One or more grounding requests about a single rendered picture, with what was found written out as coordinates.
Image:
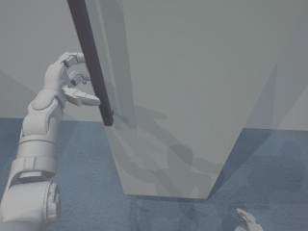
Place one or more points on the left robot forearm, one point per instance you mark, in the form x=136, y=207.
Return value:
x=36, y=154

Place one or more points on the robot right hand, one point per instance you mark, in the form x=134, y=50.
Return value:
x=248, y=220

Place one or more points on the left robot upper arm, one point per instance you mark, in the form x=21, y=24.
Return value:
x=31, y=206

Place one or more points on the fridge door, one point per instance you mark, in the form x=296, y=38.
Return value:
x=182, y=77

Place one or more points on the robot left hand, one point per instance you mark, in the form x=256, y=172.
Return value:
x=56, y=78

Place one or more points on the handle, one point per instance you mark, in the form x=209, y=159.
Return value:
x=82, y=25

